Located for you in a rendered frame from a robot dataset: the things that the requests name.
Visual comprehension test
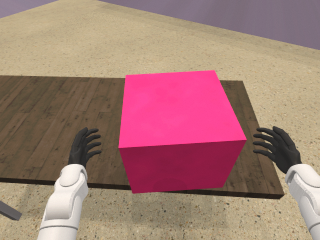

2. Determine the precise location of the robot right hand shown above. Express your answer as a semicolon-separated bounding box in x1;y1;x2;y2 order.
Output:
253;126;303;174

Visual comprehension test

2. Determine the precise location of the table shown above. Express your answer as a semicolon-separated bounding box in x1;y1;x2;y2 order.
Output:
0;75;285;221

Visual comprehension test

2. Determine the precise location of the robot right forearm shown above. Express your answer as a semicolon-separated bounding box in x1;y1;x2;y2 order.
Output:
284;164;320;240

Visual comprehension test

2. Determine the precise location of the robot left hand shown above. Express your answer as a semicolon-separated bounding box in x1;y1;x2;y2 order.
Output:
67;127;102;169

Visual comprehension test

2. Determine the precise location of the carton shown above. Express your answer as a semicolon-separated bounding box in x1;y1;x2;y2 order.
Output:
118;70;247;194

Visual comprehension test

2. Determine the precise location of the robot left forearm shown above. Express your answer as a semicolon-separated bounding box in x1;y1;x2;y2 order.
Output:
37;164;89;240

